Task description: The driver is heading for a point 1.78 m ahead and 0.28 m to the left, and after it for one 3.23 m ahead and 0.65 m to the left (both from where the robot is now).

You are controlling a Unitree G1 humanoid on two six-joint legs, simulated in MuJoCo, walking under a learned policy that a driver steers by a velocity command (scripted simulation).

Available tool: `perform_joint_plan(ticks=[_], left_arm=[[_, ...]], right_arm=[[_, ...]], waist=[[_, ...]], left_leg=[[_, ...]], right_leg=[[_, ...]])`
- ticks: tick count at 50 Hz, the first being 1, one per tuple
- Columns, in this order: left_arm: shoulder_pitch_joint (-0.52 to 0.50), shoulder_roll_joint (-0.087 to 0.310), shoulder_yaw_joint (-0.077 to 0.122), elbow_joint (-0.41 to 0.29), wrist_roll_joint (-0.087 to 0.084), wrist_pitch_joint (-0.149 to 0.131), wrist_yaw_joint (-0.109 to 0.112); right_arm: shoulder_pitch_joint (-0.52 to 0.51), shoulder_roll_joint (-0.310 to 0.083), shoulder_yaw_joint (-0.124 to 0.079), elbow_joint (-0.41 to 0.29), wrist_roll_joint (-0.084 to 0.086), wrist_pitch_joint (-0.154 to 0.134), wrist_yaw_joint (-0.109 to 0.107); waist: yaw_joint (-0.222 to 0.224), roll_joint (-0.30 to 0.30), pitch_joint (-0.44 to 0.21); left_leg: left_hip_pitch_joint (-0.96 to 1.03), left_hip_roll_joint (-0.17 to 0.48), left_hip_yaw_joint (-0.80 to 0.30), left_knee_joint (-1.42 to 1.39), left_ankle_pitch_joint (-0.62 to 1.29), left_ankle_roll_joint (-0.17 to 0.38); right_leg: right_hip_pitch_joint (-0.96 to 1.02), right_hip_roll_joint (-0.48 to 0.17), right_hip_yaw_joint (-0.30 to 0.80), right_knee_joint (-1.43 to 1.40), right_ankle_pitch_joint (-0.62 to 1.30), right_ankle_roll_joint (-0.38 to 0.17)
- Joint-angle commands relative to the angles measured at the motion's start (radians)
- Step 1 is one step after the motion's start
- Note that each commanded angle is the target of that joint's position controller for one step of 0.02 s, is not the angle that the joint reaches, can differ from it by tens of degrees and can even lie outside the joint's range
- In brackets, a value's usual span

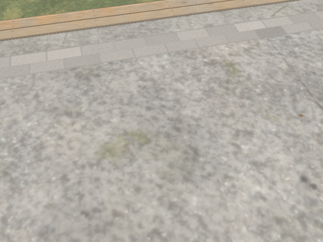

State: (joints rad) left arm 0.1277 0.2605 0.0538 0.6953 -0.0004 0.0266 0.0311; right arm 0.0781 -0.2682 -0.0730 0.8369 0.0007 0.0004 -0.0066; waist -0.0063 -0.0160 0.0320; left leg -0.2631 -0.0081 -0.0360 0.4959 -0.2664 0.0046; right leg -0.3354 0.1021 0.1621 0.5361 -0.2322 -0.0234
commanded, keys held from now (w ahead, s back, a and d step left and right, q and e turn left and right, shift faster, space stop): no key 1.00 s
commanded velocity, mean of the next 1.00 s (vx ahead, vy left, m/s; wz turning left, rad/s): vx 0.00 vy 0.00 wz -0.05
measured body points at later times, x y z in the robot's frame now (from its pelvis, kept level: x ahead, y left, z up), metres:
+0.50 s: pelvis +0.00 +0.01 +0.00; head +0.02 +0.01 +0.45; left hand +0.13 +0.27 -0.12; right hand +0.13 -0.25 -0.12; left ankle -0.01 +0.12 -0.73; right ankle +0.01 -0.12 -0.73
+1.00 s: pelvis +0.00 +0.02 +0.00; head +0.01 +0.02 +0.45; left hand +0.09 +0.28 -0.14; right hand +0.08 -0.25 -0.13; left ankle -0.01 +0.12 -0.73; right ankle +0.01 -0.12 -0.73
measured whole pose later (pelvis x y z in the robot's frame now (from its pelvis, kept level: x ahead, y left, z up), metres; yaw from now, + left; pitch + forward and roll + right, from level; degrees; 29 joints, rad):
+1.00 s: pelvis +0.00 +0.02 +0.00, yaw +0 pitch -2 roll +0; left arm 0.16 0.25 0.03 1.00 0.00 0.00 0.03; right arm 0.17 -0.25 -0.01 1.00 0.00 -0.01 -0.02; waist -0.01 0.00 0.05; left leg -0.16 -0.03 -0.02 0.49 -0.29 0.03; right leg -0.19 0.03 0.12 0.47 -0.24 0.02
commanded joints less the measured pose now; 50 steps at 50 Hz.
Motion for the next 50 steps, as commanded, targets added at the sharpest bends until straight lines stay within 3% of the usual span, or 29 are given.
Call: perform_joint_plan(ticks=[1,2,3,5,7,8,10,15,26,50], left_arm=[[0.060,0.094,0.021,-0.069,0.013,-0.026,-0.005],[0.031,0.137,0.032,-0.052,0.009,-0.029,-0.006],[-0.002,0.133,0.035,-0.052,0.004,-0.026,-0.006],[-0.016,0.101,0.028,-0.045,0.012,-0.011,-0.008],[-0.006,0.096,0.024,-0.040,0.012,-0.004,-0.013],[0.000,0.119,0.031,-0.026,0.006,-0.003,-0.012],[0.015,0.101,0.028,-0.011,0.006,-0.006,-0.014],[0.013,0.106,0.027,0.021,0.007,-0.023,-0.012],[0.025,0.107,0.017,0.094,0.005,-0.037,-0.006],[0.029,0.096,-0.001,0.281,0.000,-0.032,0.006]], right_arm=[[-0.002,-0.162,-0.026,-0.044,-0.027,-0.010,0.002],[-0.047,-0.113,-0.012,-0.061,-0.024,-0.013,0.001],[-0.057,-0.112,-0.011,-0.059,-0.017,-0.015,-0.002],[-0.054,-0.126,-0.010,-0.053,-0.001,-0.023,-0.004],[-0.023,-0.121,-0.004,-0.042,-0.008,-0.029,0.001],[0.007,-0.119,-0.002,-0.041,-0.010,-0.031,0.006],[-0.013,-0.119,0.002,-0.038,-0.005,-0.030,0.005],[0.006,-0.109,0.011,-0.025,-0.004,-0.015,-0.004],[0.018,-0.106,0.020,0.029,-0.004,-0.009,-0.005],[0.096,-0.106,0.038,0.131,-0.004,-0.017,-0.015]], waist=[[0.052,0.244,-0.164],[0.040,0.206,-0.134],[0.032,0.188,-0.116],[0.028,0.173,-0.093],[0.023,0.134,-0.090],[-0.001,0.083,-0.090],[0.015,0.078,-0.073],[-0.006,0.002,-0.054],[-0.005,0.011,-0.043],[-0.002,0.019,-0.015]], left_leg=[[0.148,0.318,-0.294,-0.132,0.491,0.228],[0.113,0.309,-0.288,-0.153,0.407,0.236],[0.114,0.259,-0.250,-0.143,0.349,0.199],[0.093,0.202,-0.195,-0.126,0.299,0.140],[0.053,0.148,-0.149,-0.107,0.223,0.091],[0.041,0.118,-0.122,-0.114,0.183,0.071],[0.052,0.101,-0.091,-0.094,0.132,0.057],[0.066,0.073,-0.058,-0.061,0.109,0.048],[0.073,0.051,-0.041,-0.062,0.105,0.036],[0.064,0.042,-0.044,-0.113,0.100,0.043]], right_leg=[[-0.023,-0.038,0.000,0.044,-0.161,0.006],[0.015,-0.067,-0.020,0.064,-0.172,0.028],[0.026,-0.071,-0.033,0.038,-0.101,0.031],[0.093,-0.091,-0.032,-0.038,0.039,0.033],[0.176,-0.109,-0.026,-0.056,0.192,0.020],[0.185,-0.106,-0.021,-0.035,0.196,0.006],[0.164,-0.108,-0.013,-0.057,0.179,0.000],[0.146,-0.117,0.002,-0.081,0.202,-0.002],[0.150,-0.121,0.003,-0.092,0.186,-0.001],[0.171,-0.106,-0.032,-0.119,0.171,0.020]])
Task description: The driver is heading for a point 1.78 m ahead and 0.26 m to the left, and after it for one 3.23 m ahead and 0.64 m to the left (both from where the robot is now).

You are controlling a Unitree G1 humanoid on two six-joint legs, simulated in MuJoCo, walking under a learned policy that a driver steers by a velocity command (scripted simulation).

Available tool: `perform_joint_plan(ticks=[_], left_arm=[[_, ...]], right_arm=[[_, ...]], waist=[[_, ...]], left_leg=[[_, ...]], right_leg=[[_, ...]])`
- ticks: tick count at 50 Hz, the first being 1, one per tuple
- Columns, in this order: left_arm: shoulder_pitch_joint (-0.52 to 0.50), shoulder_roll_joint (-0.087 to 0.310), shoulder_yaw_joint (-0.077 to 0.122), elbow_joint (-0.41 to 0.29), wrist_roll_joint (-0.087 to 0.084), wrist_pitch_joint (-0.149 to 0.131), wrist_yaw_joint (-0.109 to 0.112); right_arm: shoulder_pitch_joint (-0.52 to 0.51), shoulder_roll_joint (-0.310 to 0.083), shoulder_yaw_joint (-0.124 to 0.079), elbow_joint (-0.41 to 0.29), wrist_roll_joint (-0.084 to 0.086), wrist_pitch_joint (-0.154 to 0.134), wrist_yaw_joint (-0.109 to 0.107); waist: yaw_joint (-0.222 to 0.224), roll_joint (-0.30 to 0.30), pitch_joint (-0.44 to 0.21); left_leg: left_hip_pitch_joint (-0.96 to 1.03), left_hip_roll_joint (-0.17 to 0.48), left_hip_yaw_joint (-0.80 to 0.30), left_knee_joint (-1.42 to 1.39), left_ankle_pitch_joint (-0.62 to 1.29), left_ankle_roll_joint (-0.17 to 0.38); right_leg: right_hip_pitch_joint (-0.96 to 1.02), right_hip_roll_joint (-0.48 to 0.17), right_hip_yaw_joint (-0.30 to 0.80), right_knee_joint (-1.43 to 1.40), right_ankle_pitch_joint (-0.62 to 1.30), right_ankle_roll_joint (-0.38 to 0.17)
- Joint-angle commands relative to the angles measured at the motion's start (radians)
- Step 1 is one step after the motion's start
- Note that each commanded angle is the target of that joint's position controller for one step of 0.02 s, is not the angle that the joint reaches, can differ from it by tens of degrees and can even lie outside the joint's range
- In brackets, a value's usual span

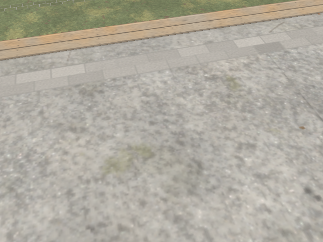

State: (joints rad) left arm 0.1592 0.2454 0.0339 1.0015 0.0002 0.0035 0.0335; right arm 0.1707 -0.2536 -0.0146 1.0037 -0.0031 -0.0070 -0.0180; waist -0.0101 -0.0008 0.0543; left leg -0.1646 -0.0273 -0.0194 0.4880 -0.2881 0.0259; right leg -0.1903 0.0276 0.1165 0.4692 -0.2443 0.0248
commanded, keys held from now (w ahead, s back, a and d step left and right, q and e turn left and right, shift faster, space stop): no key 0.10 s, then w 0.90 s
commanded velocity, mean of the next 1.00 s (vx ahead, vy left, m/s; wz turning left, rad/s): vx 0.33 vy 0.00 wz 0.00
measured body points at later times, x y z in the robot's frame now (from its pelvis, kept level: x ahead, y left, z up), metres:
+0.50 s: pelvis +0.09 -0.05 +0.00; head +0.09 -0.07 +0.45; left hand +0.12 +0.22 -0.13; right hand +0.14 -0.33 -0.14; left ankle +0.01 +0.09 -0.67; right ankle +0.07 -0.15 -0.74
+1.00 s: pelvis +0.35 -0.01 -0.01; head +0.38 +0.00 +0.44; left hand +0.36 +0.26 -0.15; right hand +0.50 -0.27 -0.12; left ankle +0.43 +0.07 -0.74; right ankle +0.21 -0.15 -0.63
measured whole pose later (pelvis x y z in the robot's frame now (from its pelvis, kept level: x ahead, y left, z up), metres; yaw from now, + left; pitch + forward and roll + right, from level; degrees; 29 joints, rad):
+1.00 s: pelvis +0.35 -0.01 -0.01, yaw -1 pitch +1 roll +0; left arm 0.33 0.26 0.03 1.03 -0.03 -0.10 0.00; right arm 0.12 -0.26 -0.05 0.86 0.00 -0.09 0.04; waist 0.02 -0.02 0.05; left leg -0.37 -0.04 0.07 0.50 -0.14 0.07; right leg -0.31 -0.03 0.05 1.20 -0.39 -0.05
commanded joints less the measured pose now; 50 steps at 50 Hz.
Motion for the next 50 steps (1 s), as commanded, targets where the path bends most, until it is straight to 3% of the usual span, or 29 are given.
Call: perform_joint_plan(ticks=[1,5,7,8,10,12,15,17,19,20,21,22,23,24,27,30,34,36,39,40,42,43,44,45,46,47,48,49,50], left_arm=[[-0.001,0.111,0.018,-0.019,0.000,-0.009,0.004],[0.004,0.110,0.015,0.004,-0.001,-0.008,0.006],[0.019,0.099,0.012,0.020,-0.008,-0.007,0.007],[0.008,0.099,0.013,0.014,-0.014,-0.012,0.006],[-0.058,0.089,0.009,-0.023,-0.025,-0.039,0.000],[-0.084,0.096,0.013,-0.037,-0.032,-0.066,-0.011],[-0.077,0.097,0.018,-0.035,-0.036,-0.093,-0.031],[-0.028,0.077,0.019,-0.007,-0.030,-0.102,-0.041],[0.122,0.088,0.034,0.062,-0.030,-0.096,-0.041],[0.208,0.108,0.043,0.085,-0.032,-0.093,-0.038],[0.329,0.190,0.059,0.100,-0.027,-0.092,-0.031],[0.389,0.263,0.067,0.113,-0.009,-0.104,-0.048],[0.290,0.210,0.048,0.088,-0.008,-0.120,-0.054],[0.214,0.147,0.030,0.056,-0.011,-0.130,-0.056],[0.155,0.103,0.006,0.025,-0.003,-0.125,-0.061],[0.223,0.122,0.006,0.042,-0.001,-0.114,-0.043],[0.244,0.146,0.007,0.037,-0.001,-0.106,-0.026],[0.286,0.148,0.009,0.050,-0.009,-0.107,-0.024],[0.303,0.148,0.017,0.062,-0.020,-0.098,-0.020],[0.296,0.155,0.022,0.060,-0.021,-0.092,-0.019],[0.271,0.181,0.033,0.049,-0.013,-0.079,-0.016],[0.254,0.182,0.034,0.042,-0.006,-0.068,-0.016],[0.244,0.167,0.027,0.025,0.004,-0.064,-0.016],[0.353,0.053,-0.003,0.004,0.008,-0.076,-0.026],[0.375,0.020,-0.017,0.023,-0.006,-0.103,-0.034],[0.279,0.123,0.012,-0.010,-0.034,-0.126,-0.042],[0.190,0.152,0.019,-0.040,-0.050,-0.138,-0.041],[0.150,0.140,0.021,-0.051,-0.042,-0.140,-0.032],[0.154,0.133,0.030,-0.050,-0.027,-0.128,-0.025]], right_arm=[[0.007,-0.120,-0.020,-0.034,0.000,-0.010,-0.004],[0.019,-0.118,-0.018,-0.028,0.000,-0.010,-0.004],[0.046,-0.136,-0.025,-0.016,0.008,-0.006,-0.006],[0.056,-0.162,-0.034,-0.019,0.014,-0.005,-0.009],[0.110,-0.211,-0.050,-0.014,0.023,-0.017,-0.011],[0.119,-0.206,-0.056,-0.021,0.018,-0.042,-0.010],[0.099,-0.186,-0.059,-0.048,0.032,-0.057,-0.002],[0.074,-0.202,-0.065,-0.059,0.042,-0.047,0.002],[0.083,-0.185,-0.059,-0.066,0.037,-0.038,0.006],[0.059,-0.144,-0.045,-0.079,0.032,-0.045,0.010],[0.035,-0.063,-0.020,-0.109,0.009,-0.055,0.019],[0.029,-0.059,-0.023,-0.156,0.029,-0.075,0.013],[0.021,-0.124,-0.036,-0.157,0.054,-0.089,0.012],[0.011,-0.142,-0.041,-0.155,0.062,-0.097,0.019],[-0.007,-0.141,-0.056,-0.146,0.027,-0.101,0.027],[-0.053,-0.090,-0.049,-0.167,0.019,-0.088,0.033],[-0.211,-0.050,-0.030,-0.231,0.025,-0.085,0.037],[-0.272,-0.050,-0.024,-0.255,0.030,-0.086,0.044],[-0.305,-0.071,-0.028,-0.285,0.033,-0.092,0.060],[-0.295,-0.085,-0.033,-0.287,0.033,-0.095,0.065],[-0.198,-0.127,-0.054,-0.271,0.031,-0.097,0.065],[-0.055,-0.160,-0.074,-0.232,0.032,-0.093,0.059],[0.124,-0.196,-0.094,-0.182,0.031,-0.087,0.049],[0.257,-0.283,-0.114,-0.150,0.000,-0.082,0.042],[0.266,-0.235,-0.096,-0.138,0.007,-0.079,0.048],[0.181,-0.178,-0.076,-0.144,0.016,-0.085,0.050],[0.095,-0.144,-0.065,-0.163,0.013,-0.091,0.049],[0.029,-0.123,-0.058,-0.167,0.004,-0.099,0.054],[-0.007,-0.092,-0.049,-0.170,-0.005,-0.108,0.059]], waist=[[0.001,0.004,-0.036],[0.002,0.005,-0.034],[-0.005,0.040,-0.042],[-0.012,0.085,-0.010],[-0.033,0.170,0.074],[-0.037,0.152,0.124],[-0.021,0.113,0.080],[0.018,0.116,0.030],[0.077,0.095,-0.022],[0.121,0.045,-0.037],[0.155,-0.196,-0.089],[0.145,-0.325,-0.105],[0.100,-0.176,-0.022],[0.078,-0.130,0.034],[0.045,-0.090,0.044],[0.053,-0.078,0.026],[0.086,-0.075,0.060],[0.100,-0.079,0.081],[0.077,-0.085,0.091],[0.059,-0.086,0.077],[-0.008,-0.117,-0.016],[-0.084,-0.118,-0.108],[-0.160,-0.100,-0.217],[-0.122,0.119,-0.383],[-0.109,0.256,-0.484],[-0.101,0.186,-0.313],[-0.075,0.115,-0.185],[-0.036,0.033,-0.108],[0.002,0.034,-0.084]], left_leg=[[-0.034,0.061,-0.061,-0.106,0.123,0.022],[-0.032,0.060,-0.060,-0.111,0.127,0.023],[-0.027,0.058,-0.080,-0.144,-0.166,0.048],[-0.042,0.095,-0.146,-0.188,-0.361,0.084],[-0.040,0.282,-0.407,-0.338,-0.583,0.190],[-0.020,0.366,-0.507,-0.378,-0.478,0.245],[0.073,0.317,-0.372,-0.347,-0.262,0.195],[-0.028,0.228,-0.217,-0.292,-0.157,0.153],[-0.176,0.169,-0.146,-0.188,-0.115,0.129],[-0.256,0.132,-0.099,-0.055,-0.050,0.095],[-0.382,0.039,0.025,0.319,-0.103,0.021],[-0.577,-0.046,-0.005,0.555,-0.296,0.010],[-0.661,0.038,-0.083,0.683,-0.255,0.031],[-0.693,0.085,-0.089,0.695,-0.137,0.052],[-0.612,0.151,-0.043,0.572,0.067,0.039],[-0.598,0.139,0.007,0.460,0.163,-0.007],[-0.499,0.099,0.056,0.181,0.318,-0.025],[-0.457,0.081,0.069,0.110,0.359,-0.017],[-0.468,0.080,0.044,0.048,0.333,0.023],[-0.453,0.075,0.042,0.033,0.306,0.038],[-0.302,0.028,0.071,0.042,0.239,0.069],[-0.123,-0.006,0.097,0.041,0.230,0.093],[0.153,0.043,0.044,0.065,0.238,0.126],[0.554,0.298,-0.369,0.035,0.058,0.260],[0.623,0.424,-0.757,-0.179,-0.091,0.337],[0.485,0.389,-0.675,-0.220,-0.145,0.284],[0.315,0.356,-0.510,-0.241,-0.074,0.249],[0.152,0.318,-0.392,-0.275,0.037,0.229],[0.057,0.275,-0.304,-0.299,0.122,0.208]], right_leg=[[0.026,-0.032,0.013,-0.053,0.182,-0.028],[0.023,-0.032,0.010,-0.057,0.180,-0.025],[-0.011,0.017,-0.046,-0.006,-0.078,-0.033],[-0.077,0.039,-0.077,0.050,-0.218,-0.041],[-0.232,0.019,-0.117,0.216,-0.227,-0.054],[-0.339,-0.056,-0.071,0.349,-0.224,-0.070],[-0.347,-0.098,-0.084,0.251,-0.222,-0.089],[-0.116,-0.047,-0.167,0.071,-0.072,-0.077],[0.151,0.017,-0.213,0.009,0.039,-0.055],[0.257,-0.029,-0.137,-0.025,0.014,-0.073],[0.361,-0.250,0.185,-0.159,-0.066,-0.151],[0.400,-0.426,0.594,-0.306,-0.245,-0.311],[0.338,-0.439,0.580,-0.309,-0.348,-0.325],[0.296,-0.384,0.455,-0.313,-0.340,-0.281],[0.220,-0.275,0.192,-0.334,0.017,-0.196],[0.218,-0.241,0.074,-0.339,0.279,-0.208],[0.130,-0.201,-0.025,-0.376,0.312,-0.195],[0.128,-0.217,-0.033,-0.390,0.289,-0.201],[0.233,-0.268,-0.039,-0.355,0.369,-0.192],[0.273,-0.281,-0.045,-0.323,0.435,-0.183],[0.327,-0.286,-0.061,-0.190,0.757,-0.161],[0.308,-0.255,-0.089,-0.022,0.899,-0.144],[0.156,-0.214,-0.107,0.204,0.814,-0.116],[-0.232,-0.068,-0.138,0.599,0.385,-0.064],[-0.400,0.043,-0.024,0.841,-0.295,-0.053],[-0.504,-0.022,0.027,0.930,-0.275,-0.077],[-0.513,-0.078,-0.008,0.911,-0.192,-0.092],[-0.475,-0.126,-0.029,0.839,-0.105,-0.092],[-0.412,-0.162,-0.026,0.778,-0.054,-0.092]])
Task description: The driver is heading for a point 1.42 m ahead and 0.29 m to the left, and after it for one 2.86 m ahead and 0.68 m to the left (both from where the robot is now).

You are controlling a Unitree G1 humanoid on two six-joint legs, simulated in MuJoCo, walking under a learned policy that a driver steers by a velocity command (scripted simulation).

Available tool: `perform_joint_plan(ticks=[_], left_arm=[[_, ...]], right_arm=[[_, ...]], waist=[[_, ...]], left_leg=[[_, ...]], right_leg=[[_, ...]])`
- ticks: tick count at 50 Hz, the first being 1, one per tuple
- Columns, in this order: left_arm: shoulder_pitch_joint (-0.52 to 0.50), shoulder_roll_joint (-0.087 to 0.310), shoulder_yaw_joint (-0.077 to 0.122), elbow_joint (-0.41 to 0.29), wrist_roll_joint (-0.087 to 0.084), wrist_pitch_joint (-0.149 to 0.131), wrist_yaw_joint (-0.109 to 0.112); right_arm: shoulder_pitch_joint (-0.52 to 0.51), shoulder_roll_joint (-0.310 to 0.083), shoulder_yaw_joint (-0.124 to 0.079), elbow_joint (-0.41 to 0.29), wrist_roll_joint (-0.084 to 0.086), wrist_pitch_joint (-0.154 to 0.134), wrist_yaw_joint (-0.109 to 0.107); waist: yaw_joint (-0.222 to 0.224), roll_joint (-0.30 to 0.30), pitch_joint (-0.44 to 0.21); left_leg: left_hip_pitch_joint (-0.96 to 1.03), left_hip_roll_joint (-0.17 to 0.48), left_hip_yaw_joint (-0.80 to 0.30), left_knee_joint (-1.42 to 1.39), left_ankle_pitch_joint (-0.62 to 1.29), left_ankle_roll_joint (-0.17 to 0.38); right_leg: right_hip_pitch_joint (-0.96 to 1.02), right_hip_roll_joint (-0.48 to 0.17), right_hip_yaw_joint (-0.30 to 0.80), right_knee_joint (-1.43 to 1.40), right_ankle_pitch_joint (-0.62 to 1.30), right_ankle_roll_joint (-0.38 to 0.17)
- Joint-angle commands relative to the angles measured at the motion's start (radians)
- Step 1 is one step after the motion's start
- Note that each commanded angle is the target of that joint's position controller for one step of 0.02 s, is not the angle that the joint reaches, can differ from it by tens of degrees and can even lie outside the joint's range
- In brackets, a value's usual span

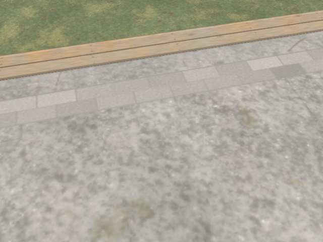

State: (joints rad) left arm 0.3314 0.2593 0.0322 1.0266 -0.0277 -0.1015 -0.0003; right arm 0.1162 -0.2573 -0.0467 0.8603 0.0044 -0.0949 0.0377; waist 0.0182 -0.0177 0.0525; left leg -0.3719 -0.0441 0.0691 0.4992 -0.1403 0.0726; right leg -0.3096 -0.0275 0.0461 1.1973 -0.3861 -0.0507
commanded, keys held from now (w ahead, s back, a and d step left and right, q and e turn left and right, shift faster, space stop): w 1.00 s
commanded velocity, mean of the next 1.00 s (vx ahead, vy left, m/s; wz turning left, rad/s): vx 0.50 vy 0.00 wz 0.00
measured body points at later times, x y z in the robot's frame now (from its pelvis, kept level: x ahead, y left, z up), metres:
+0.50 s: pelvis +0.29 -0.05 -0.01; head +0.33 -0.06 +0.44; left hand +0.49 +0.20 -0.10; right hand +0.27 -0.32 -0.15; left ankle +0.11 +0.08 -0.67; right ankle +0.39 -0.14 -0.73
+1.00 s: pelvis +0.58 +0.00 -0.01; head +0.61 +0.02 +0.44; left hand +0.55 +0.28 -0.15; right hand +0.78 -0.24 -0.10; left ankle +0.69 +0.10 -0.73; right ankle +0.40 -0.14 -0.70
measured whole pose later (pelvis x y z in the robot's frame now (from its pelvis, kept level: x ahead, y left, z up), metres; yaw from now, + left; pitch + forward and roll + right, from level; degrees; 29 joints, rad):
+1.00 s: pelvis +0.58 +0.00 -0.01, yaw +1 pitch +2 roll -2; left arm 0.36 0.27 0.06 0.99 -0.01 -0.06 0.01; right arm 0.04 -0.25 -0.05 0.83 0.01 -0.10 0.03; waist 0.05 0.00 0.02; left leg -0.50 0.02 0.04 0.57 -0.11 0.05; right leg -0.06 -0.02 -0.02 0.64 -0.48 0.00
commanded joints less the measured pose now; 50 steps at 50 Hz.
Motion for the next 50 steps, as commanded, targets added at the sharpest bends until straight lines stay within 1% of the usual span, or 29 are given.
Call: perform_joint_plan(ticks=[1,2,4,6,8,12,16,18,19,20,21,22,23,24,25,26,27,28,30,32,35,38,42,45,46,47,48,49,50], left_arm=[[0.009,0.092,0.031,-0.072,0.006,-0.008,0.010],[0.022,0.068,0.028,-0.072,0.009,0.004,0.012],[-0.015,0.064,0.031,-0.094,0.014,0.020,0.016],[-0.103,0.076,0.035,-0.132,0.024,0.021,0.020],[-0.175,0.071,0.034,-0.161,0.029,0.014,0.015],[-0.325,0.045,0.019,-0.208,0.019,0.001,-0.002],[-0.430,0.052,0.012,-0.261,0.010,-0.007,-0.027],[-0.432,0.070,0.016,-0.278,0.008,-0.013,-0.039],[-0.402,0.087,0.023,-0.275,0.007,-0.015,-0.042],[-0.333,0.113,0.035,-0.261,0.008,-0.017,-0.042],[-0.183,0.153,0.059,-0.215,0.009,-0.017,-0.037],[0.011,0.220,0.081,-0.171,0.022,-0.016,-0.028],[0.123,0.303,0.105,-0.142,0.029,-0.006,-0.025],[0.121,0.212,0.076,-0.144,0.023,-0.002,-0.026],[0.030,0.167,0.060,-0.158,0.018,-0.003,-0.023],[-0.059,0.140,0.051,-0.179,0.020,-0.003,-0.022],[-0.115,0.110,0.042,-0.186,0.026,-0.004,-0.026],[-0.142,0.088,0.035,-0.187,0.034,-0.009,-0.029],[-0.142,0.090,0.037,-0.175,0.034,-0.015,-0.033],[-0.117,0.122,0.046,-0.158,0.033,-0.018,-0.025],[-0.070,0.138,0.050,-0.137,0.029,-0.010,-0.007],[-0.026,0.151,0.052,-0.119,0.020,-0.004,0.002],[0.045,0.162,0.058,-0.080,0.008,0.010,0.006],[0.040,0.176,0.067,-0.071,0.004,0.027,0.012],[0.023,0.183,0.070,-0.075,0.005,0.032,0.014],[0.001,0.181,0.068,-0.080,0.005,0.038,0.015],[0.007,0.150,0.056,-0.088,0.014,0.043,0.016],[0.092,0.069,0.029,-0.111,0.029,0.033,0.012],[0.143,0.008,0.009,-0.099,0.027,0.010,0.005]], right_arm=[[0.037,-0.077,-0.014,-0.021,-0.016,-0.022,0.006],[0.046,-0.078,-0.014,-0.012,-0.012,-0.025,0.008],[0.080,-0.101,-0.018,0.011,-0.008,-0.028,0.001],[0.123,-0.128,-0.024,0.027,-0.009,-0.026,-0.015],[0.162,-0.134,-0.024,0.039,-0.006,-0.018,-0.028],[0.244,-0.150,-0.025,0.068,0.007,-0.009,-0.040],[0.319,-0.153,-0.029,0.104,0.011,0.014,-0.042],[0.319,-0.164,-0.035,0.109,0.012,0.027,-0.047],[0.306,-0.172,-0.038,0.106,0.012,0.032,-0.049],[0.285,-0.182,-0.041,0.099,0.011,0.037,-0.050],[0.267,-0.169,-0.035,0.092,0.008,0.043,-0.049],[0.264,-0.140,-0.019,0.066,-0.005,0.041,-0.050],[0.387,-0.015,0.018,0.059,-0.006,0.017,-0.037],[0.352,-0.070,0.008,0.073,0.009,-0.008,-0.033],[0.253,-0.151,-0.016,0.040,0.039,-0.024,-0.029],[0.196,-0.153,-0.017,0.027,0.043,-0.029,-0.033],[0.164,-0.141,-0.021,0.023,0.028,-0.025,-0.039],[0.181,-0.125,-0.026,0.027,0.019,-0.012,-0.043],[0.215,-0.076,-0.021,0.038,0.014,0.014,-0.045],[0.174,-0.074,-0.022,0.018,0.007,0.024,-0.048],[0.063,-0.070,-0.022,-0.018,-0.001,0.020,-0.045],[-0.046,-0.050,-0.012,-0.046,0.004,0.012,-0.035],[-0.150,-0.060,-0.008,-0.085,0.014,0.006,-0.017],[-0.145,-0.090,-0.015,-0.099,0.015,-0.003,-0.002],[-0.103,-0.107,-0.023,-0.090,0.015,-0.006,0.000],[-0.003,-0.132,-0.039,-0.061,0.012,-0.007,-0.002],[0.167,-0.184,-0.066,-0.008,0.009,-0.006,-0.010],[0.306,-0.279,-0.088,0.018,-0.010,-0.003,-0.017],[0.344,-0.274,-0.083,0.031,0.001,0.001,-0.010]], waist=[[-0.001,0.073,-0.074],[0.009,0.078,-0.067],[0.017,0.074,-0.031],[-0.003,0.058,-0.002],[-0.023,0.053,0.005],[-0.077,0.054,0.018],[-0.105,0.055,0.039],[-0.085,0.071,0.025],[-0.062,0.086,0.003],[-0.019,0.105,-0.044],[0.057,0.099,-0.135],[0.126,0.051,-0.282],[0.086,-0.190,-0.433],[0.107,-0.179,-0.454],[0.091,-0.141,-0.288],[0.058,-0.072,-0.191],[0.030,-0.028,-0.117],[-0.008,-0.050,-0.092],[-0.037,-0.062,-0.077],[-0.042,-0.049,-0.050],[-0.016,-0.036,-0.025],[0.019,-0.039,-0.005],[0.049,-0.041,0.024],[0.018,-0.053,0.011],[-0.010,-0.064,-0.014],[-0.068,-0.062,-0.073],[-0.133,-0.031,-0.185],[-0.128,0.146,-0.342],[-0.113,0.319,-0.429]], left_leg=[[0.205,0.271,-0.347,-0.340,0.001,0.160],[0.172,0.262,-0.318,-0.362,0.020,0.168],[0.132,0.253,-0.262,-0.398,0.057,0.179],[0.153,0.248,-0.232,-0.413,0.092,0.180],[0.182,0.231,-0.194,-0.412,0.129,0.162],[0.227,0.208,-0.133,-0.407,0.140,0.129],[0.400,0.269,-0.148,-0.341,0.192,0.128],[0.473,0.301,-0.160,-0.286,0.278,0.115],[0.490,0.306,-0.158,-0.247,0.372,0.104],[0.491,0.294,-0.144,-0.167,0.543,0.092],[0.453,0.247,-0.107,0.002,0.657,0.068],[0.263,0.196,-0.070,0.270,0.492,0.036],[-0.176,0.013,-0.036,0.666,-0.033,-0.045],[-0.306,-0.001,-0.187,0.794,-0.427,-0.030],[-0.388,0.060,-0.189,0.838,-0.374,-0.013],[-0.369,0.117,-0.155,0.796,-0.277,-0.010],[-0.333,0.150,-0.138,0.729,-0.214,-0.016],[-0.266,0.181,-0.144,0.679,-0.170,-0.020],[-0.205,0.193,-0.132,0.629,-0.136,-0.036],[-0.247,0.201,-0.125,0.554,-0.069,-0.057],[-0.303,0.200,-0.116,0.364,0.094,-0.076],[-0.255,0.164,-0.081,0.176,0.224,-0.076],[-0.272,0.142,-0.083,0.064,0.208,-0.058],[-0.235,0.127,-0.084,0.020,0.104,-0.020],[-0.163,0.106,-0.064,0.011,0.070,-0.006],[-0.019,0.072,-0.031,-0.010,0.063,0.015],[0.227,0.081,-0.044,0.007,0.080,0.046],[0.604,0.318,-0.380,0.011,0.031,0.161],[0.761,0.435,-0.763,-0.160,-0.141,0.251]], right_leg=[[-0.244,-0.121,0.047,0.023,0.112,-0.013],[-0.226,-0.129,0.042,-0.007,0.119,-0.008],[-0.263,-0.141,0.027,-0.082,0.160,0.013],[-0.349,-0.147,0.020,-0.197,0.262,0.039],[-0.376,-0.137,0.009,-0.334,0.386,0.052],[-0.319,-0.084,-0.041,-0.569,0.534,0.053],[-0.375,-0.061,-0.040,-0.667,0.460,0.032],[-0.359,-0.048,-0.040,-0.699,0.380,0.007],[-0.304,-0.031,-0.051,-0.710,0.339,-0.007],[-0.192,0.001,-0.078,-0.719,0.312,-0.026],[0.014,0.028,-0.100,-0.740,0.337,-0.057],[0.333,-0.098,0.034,-0.686,0.382,-0.120],[0.737,-0.346,0.500,-0.742,0.200,-0.287],[0.753,-0.371,0.680,-0.866,0.139,-0.285],[0.616,-0.336,0.523,-0.887,0.135,-0.230],[0.454,-0.298,0.388,-0.917,0.209,-0.202],[0.315,-0.258,0.297,-0.957,0.278,-0.188],[0.224,-0.223,0.231,-0.991,0.315,-0.172],[0.136,-0.197,0.166,-1.042,0.360,-0.181],[0.116,-0.194,0.117,-1.073,0.415,-0.195],[0.146,-0.175,0.058,-1.089,0.440,-0.180],[0.154,-0.149,0.004,-1.097,0.410,-0.152],[0.273,-0.201,0.013,-1.058,0.384,-0.145],[0.360,-0.245,0.030,-0.989,0.461,-0.121],[0.369,-0.243,0.023,-0.937,0.567,-0.109],[0.356,-0.209,-0.009,-0.817,0.721,-0.088],[0.268,-0.150,-0.051,-0.606,0.733,-0.058],[-0.058,-0.038,-0.106,-0.228,0.426,0.000],[-0.313,0.094,-0.009,-0.001,-0.197,0.029]])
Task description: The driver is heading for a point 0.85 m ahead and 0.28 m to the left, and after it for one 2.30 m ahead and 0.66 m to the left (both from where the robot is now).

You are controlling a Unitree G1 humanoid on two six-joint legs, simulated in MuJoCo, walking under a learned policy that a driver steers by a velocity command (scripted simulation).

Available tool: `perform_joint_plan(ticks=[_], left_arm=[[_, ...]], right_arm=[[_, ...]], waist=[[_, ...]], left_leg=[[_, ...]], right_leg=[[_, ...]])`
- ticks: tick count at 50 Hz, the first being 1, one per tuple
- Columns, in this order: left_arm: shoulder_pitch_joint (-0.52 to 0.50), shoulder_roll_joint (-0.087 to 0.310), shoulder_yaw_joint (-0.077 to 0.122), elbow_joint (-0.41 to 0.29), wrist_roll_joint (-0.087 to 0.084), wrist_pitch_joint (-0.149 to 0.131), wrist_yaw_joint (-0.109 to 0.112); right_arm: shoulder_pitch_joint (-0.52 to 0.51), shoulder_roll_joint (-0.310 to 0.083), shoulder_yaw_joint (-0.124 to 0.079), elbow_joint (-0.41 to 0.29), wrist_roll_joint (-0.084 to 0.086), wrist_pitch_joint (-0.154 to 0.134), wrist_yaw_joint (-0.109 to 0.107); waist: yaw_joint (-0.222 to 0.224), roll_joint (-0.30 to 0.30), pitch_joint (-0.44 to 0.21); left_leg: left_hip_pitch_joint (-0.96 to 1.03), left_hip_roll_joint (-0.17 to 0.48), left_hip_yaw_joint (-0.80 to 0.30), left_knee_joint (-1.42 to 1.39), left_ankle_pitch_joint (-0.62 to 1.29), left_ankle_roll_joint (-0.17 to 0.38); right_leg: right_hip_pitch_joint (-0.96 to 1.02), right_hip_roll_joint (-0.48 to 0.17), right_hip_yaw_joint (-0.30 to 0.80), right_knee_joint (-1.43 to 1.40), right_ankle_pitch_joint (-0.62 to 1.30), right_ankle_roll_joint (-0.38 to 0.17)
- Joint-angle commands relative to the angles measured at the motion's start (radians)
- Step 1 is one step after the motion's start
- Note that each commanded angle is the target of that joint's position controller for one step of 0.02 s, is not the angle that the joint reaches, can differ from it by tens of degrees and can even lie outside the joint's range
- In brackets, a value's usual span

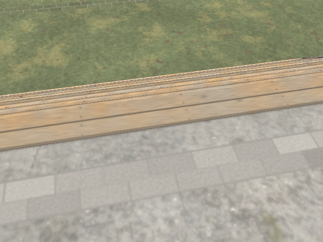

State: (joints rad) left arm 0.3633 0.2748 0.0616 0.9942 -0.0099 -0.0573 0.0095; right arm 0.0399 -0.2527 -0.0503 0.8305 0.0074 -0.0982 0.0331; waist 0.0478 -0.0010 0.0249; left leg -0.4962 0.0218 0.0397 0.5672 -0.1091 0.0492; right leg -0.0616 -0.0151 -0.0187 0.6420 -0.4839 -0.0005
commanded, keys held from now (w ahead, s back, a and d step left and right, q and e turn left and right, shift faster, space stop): w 0.46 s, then w+q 0.54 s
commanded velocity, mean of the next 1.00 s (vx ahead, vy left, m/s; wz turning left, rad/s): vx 0.50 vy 0.00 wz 0.20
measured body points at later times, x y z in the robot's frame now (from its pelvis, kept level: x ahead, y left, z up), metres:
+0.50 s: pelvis +0.28 -0.01 +0.01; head +0.31 -0.01 +0.45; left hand +0.50 +0.21 -0.09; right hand +0.23 -0.28 -0.13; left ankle +0.11 +0.10 -0.72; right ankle +0.43 -0.13 -0.71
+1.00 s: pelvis +0.55 +0.00 +0.01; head +0.56 +0.01 +0.46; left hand +0.48 +0.22 -0.14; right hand +0.74 -0.19 -0.11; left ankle +0.68 +0.18 -0.68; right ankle +0.43 -0.13 -0.72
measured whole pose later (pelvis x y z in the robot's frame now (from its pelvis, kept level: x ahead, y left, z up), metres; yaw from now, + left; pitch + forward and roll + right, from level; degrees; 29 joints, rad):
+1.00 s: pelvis +0.55 +0.00 +0.01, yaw +14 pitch +1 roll -2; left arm 0.39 0.19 0.03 0.98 0.10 -0.13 -0.04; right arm 0.14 -0.22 -0.03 0.89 -0.07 -0.06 0.08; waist 0.05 0.03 0.00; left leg -0.67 0.09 -0.03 0.72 0.01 0.06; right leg 0.14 0.00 -0.29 0.17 -0.32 0.01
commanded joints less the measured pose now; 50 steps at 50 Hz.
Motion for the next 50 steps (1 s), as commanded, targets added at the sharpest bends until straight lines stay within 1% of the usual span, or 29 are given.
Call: perform_joint_plan(ticks=[1,2,3,4,5,6,9,12,16,20,22,24,25,26,27,28,29,30,31,32,33,35,37,40,43,44,45,47,50], left_arm=[[0.024,0.101,0.007,-0.078,-0.020,-0.052,-0.011],[-0.057,0.129,0.013,-0.105,-0.035,-0.063,-0.012],[-0.099,0.126,0.016,-0.110,-0.025,-0.064,-0.005],[-0.103,0.115,0.022,-0.110,-0.014,-0.056,0.000],[-0.083,0.096,0.022,-0.105,-0.010,-0.043,0.000],[-0.067,0.074,0.020,-0.100,-0.009,-0.032,0.001],[-0.121,0.062,0.022,-0.122,0.001,-0.015,0.005],[-0.212,0.050,0.021,-0.153,0.007,-0.018,0.001],[-0.348,0.025,0.007,-0.191,-0.001,-0.028,-0.014],[-0.451,0.026,-0.001,-0.234,-0.009,-0.038,-0.037],[-0.464,0.038,0.000,-0.250,-0.011,-0.044,-0.049],[-0.401,0.073,0.014,-0.241,-0.009,-0.049,-0.053],[-0.297,0.101,0.031,-0.215,-0.006,-0.051,-0.049],[-0.120,0.154,0.056,-0.163,-0.001,-0.052,-0.040],[0.052,0.231,0.076,-0.133,0.018,-0.050,-0.026],[0.069,0.246,0.073,-0.122,0.015,-0.046,-0.032],[0.038,0.150,0.048,-0.130,0.006,-0.047,-0.028],[-0.041,0.115,0.036,-0.141,0.004,-0.049,-0.023],[-0.111,0.094,0.029,-0.148,0.010,-0.052,-0.023],[-0.154,0.065,0.022,-0.149,0.015,-0.056,-0.026],[-0.177,0.047,0.017,-0.144,0.025,-0.060,-0.028],[-0.184,0.048,0.021,-0.130,0.025,-0.067,-0.027],[-0.173,0.074,0.030,-0.117,0.028,-0.070,-0.017],[-0.146,0.092,0.037,-0.103,0.030,-0.064,0.000],[-0.126,0.111,0.041,-0.098,0.023,-0.055,0.011],[0.038,-0.051,-0.014,-0.055,0.151,-0.087,-0.033],[0.091,-0.027,-0.007,-0.028,0.148,-0.096,-0.050],[0.054,0.031,-0.005,-0.044,0.119,-0.094,-0.060],[0.069,0.064,-0.003,-0.041,0.106,-0.071,-0.051]], right_arm=[[0.380,-0.201,-0.055,0.055,0.006,0.001,-0.005],[0.291,-0.170,-0.045,0.034,0.006,-0.001,-0.007],[0.219,-0.144,-0.037,0.020,-0.004,-0.002,-0.007],[0.177,-0.117,-0.029,0.015,-0.014,-0.005,-0.005],[0.161,-0.098,-0.024,0.018,-0.021,-0.008,-0.002],[0.165,-0.096,-0.024,0.024,-0.018,-0.011,-0.001],[0.209,-0.133,-0.033,0.052,-0.012,-0.017,-0.014],[0.253,-0.141,-0.033,0.074,-0.008,-0.008,-0.031],[0.315,-0.148,-0.032,0.101,0.001,0.000,-0.040],[0.384,-0.153,-0.036,0.141,0.005,0.019,-0.043],[0.388,-0.162,-0.042,0.151,0.008,0.030,-0.047],[0.364,-0.176,-0.047,0.148,0.011,0.038,-0.050],[0.339,-0.178,-0.047,0.143,0.013,0.042,-0.050],[0.324,-0.155,-0.036,0.131,0.009,0.044,-0.048],[0.347,-0.103,-0.018,0.101,-0.007,0.040,-0.048],[0.459,0.005,0.012,0.110,0.004,0.018,-0.040],[0.381,-0.122,-0.020,0.114,0.031,0.004,-0.038],[0.301,-0.152,-0.031,0.088,0.046,-0.003,-0.038],[0.263,-0.138,-0.033,0.084,0.042,-0.003,-0.045],[0.253,-0.125,-0.040,0.086,0.032,0.007,-0.050],[0.282,-0.101,-0.042,0.093,0.032,0.022,-0.048],[0.297,-0.058,-0.041,0.092,0.033,0.048,-0.047],[0.255,-0.055,-0.044,0.068,0.027,0.063,-0.048],[0.187,-0.054,-0.047,0.038,0.018,0.061,-0.038],[0.088,-0.036,-0.036,0.003,0.012,0.052,-0.019],[0.175,0.042,0.020,0.047,-0.136,0.036,0.030],[0.172,0.035,0.010,0.049,-0.130,0.032,0.045],[0.062,-0.019,0.005,0.013,-0.093,0.024,0.052],[-0.013,-0.027,0.015,-0.025,-0.077,0.031,0.045]], waist=[[-0.158,0.206,-0.303],[-0.138,0.154,-0.179],[-0.112,0.082,-0.112],[-0.079,0.079,-0.070],[-0.053,0.096,-0.066],[-0.041,0.098,-0.062],[-0.039,0.065,-0.022],[-0.060,0.053,-0.003],[-0.106,0.056,0.032],[-0.136,0.053,0.067],[-0.122,0.063,0.064],[-0.073,0.087,0.020],[-0.010,0.093,-0.042],[0.068,0.076,-0.155],[0.101,-0.056,-0.315],[0.041,-0.289,-0.433],[0.072,-0.176,-0.345],[0.055,-0.140,-0.201],[0.022,-0.071,-0.133],[-0.005,-0.067,-0.075],[-0.037,-0.091,-0.061],[-0.059,-0.089,-0.033],[-0.064,-0.069,-0.002],[-0.054,-0.053,0.019],[-0.025,-0.038,0.041],[-0.008,0.006,0.042],[-0.005,-0.022,0.073],[-0.001,-0.020,0.063],[-0.001,-0.054,0.075]], left_leg=[[0.819,0.341,-0.689,-0.265,-0.279,0.231],[0.680,0.314,-0.554,-0.284,-0.234,0.193],[0.540,0.279,-0.452,-0.312,-0.146,0.177],[0.434,0.246,-0.375,-0.343,-0.063,0.167],[0.375,0.222,-0.327,-0.372,-0.021,0.161],[0.348,0.210,-0.292,-0.397,0.008,0.166],[0.337,0.205,-0.219,-0.439,0.124,0.184],[0.375,0.185,-0.157,-0.449,0.182,0.167],[0.397,0.159,-0.096,-0.462,0.147,0.142],[0.534,0.210,-0.101,-0.414,0.182,0.146],[0.598,0.241,-0.109,-0.367,0.256,0.136],[0.612,0.244,-0.113,-0.281,0.463,0.116],[0.589,0.217,-0.100,-0.166,0.612,0.101],[0.477,0.161,-0.071,0.031,0.595,0.072],[0.195,0.067,-0.025,0.370,0.248,0.028],[-0.110,-0.083,-0.094,0.643,-0.472,-0.009],[-0.200,-0.024,-0.193,0.741,-0.468,0.001],[-0.239,0.023,-0.165,0.737,-0.374,0.009],[-0.199,0.070,-0.146,0.692,-0.285,0.008],[-0.158,0.097,-0.145,0.646,-0.231,0.006],[-0.101,0.118,-0.152,0.624,-0.193,0.006],[-0.082,0.130,-0.146,0.594,-0.163,0.001],[-0.143,0.134,-0.154,0.547,-0.089,-0.010],[-0.209,0.125,-0.157,0.405,0.060,-0.024],[-0.187,0.111,-0.089,0.240,0.173,-0.023],[-0.226,0.111,-0.112,0.254,0.227,-0.011],[-0.308,0.116,-0.146,0.241,0.200,-0.007],[-0.321,0.093,-0.098,0.168,0.162,0.005],[-0.258,0.058,-0.046,0.110,0.046,0.025]], right_leg=[[-0.674,0.021,0.138,0.659,-0.090,-0.041],[-0.713,-0.033,0.107,0.651,0.009,-0.058],[-0.675,-0.080,0.087,0.602,0.104,-0.060],[-0.620,-0.112,0.088,0.545,0.164,-0.057],[-0.561,-0.130,0.093,0.515,0.201,-0.055],[-0.536,-0.135,0.089,0.489,0.218,-0.049],[-0.597,-0.144,0.078,0.379,0.315,-0.021],[-0.649,-0.136,0.068,0.213,0.467,0.001],[-0.604,-0.095,0.024,0.000,0.606,-0.001],[-0.644,-0.072,0.017,-0.099,0.556,-0.020],[-0.638,-0.063,0.018,-0.128,0.487,-0.044],[-0.504,-0.025,-0.004,-0.150,0.417,-0.071],[-0.344,0.009,-0.029,-0.174,0.422,-0.092],[-0.072,-0.010,-0.009,-0.156,0.464,-0.126],[0.279,-0.235,0.261,-0.139,0.434,-0.202],[0.499,-0.423,0.684,-0.269,0.292,-0.321],[0.425,-0.385,0.642,-0.311,0.200,-0.274],[0.279,-0.356,0.477,-0.337,0.242,-0.227],[0.137,-0.319,0.375,-0.377,0.291,-0.201],[0.030,-0.286,0.286,-0.419,0.341,-0.186],[-0.038,-0.263,0.219,-0.453,0.360,-0.175],[-0.101,-0.250,0.132,-0.499,0.407,-0.181],[-0.110,-0.252,0.065,-0.524,0.456,-0.187],[-0.070,-0.241,-0.025,-0.534,0.516,-0.177],[-0.048,-0.225,-0.114,-0.536,0.540,-0.157],[0.031,-0.291,-0.113,-0.547,0.544,-0.248],[0.128,-0.311,-0.110,-0.531,0.588,-0.256],[0.193,-0.288,-0.158,-0.522,0.651,-0.239],[0.229,-0.295,-0.202,-0.509,0.720,-0.210]])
